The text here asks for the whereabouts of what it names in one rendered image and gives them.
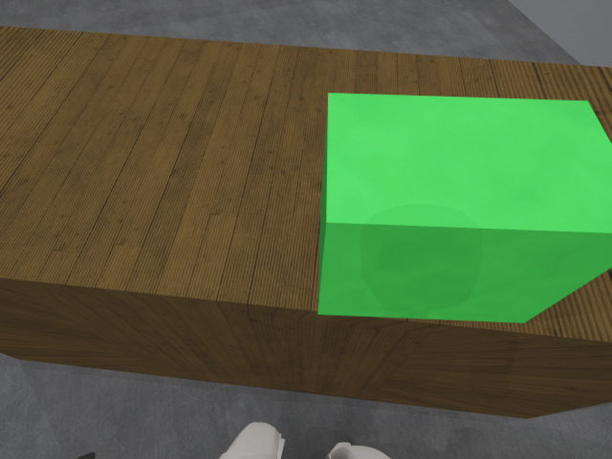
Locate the carton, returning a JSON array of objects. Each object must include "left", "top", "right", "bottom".
[{"left": 317, "top": 93, "right": 612, "bottom": 323}]

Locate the pedestal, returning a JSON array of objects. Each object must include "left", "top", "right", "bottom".
[{"left": 0, "top": 26, "right": 612, "bottom": 419}]

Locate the right robot shin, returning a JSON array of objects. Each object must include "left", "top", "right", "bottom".
[{"left": 328, "top": 443, "right": 351, "bottom": 455}]

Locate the left robot thigh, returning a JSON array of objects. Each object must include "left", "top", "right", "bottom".
[{"left": 219, "top": 422, "right": 285, "bottom": 459}]

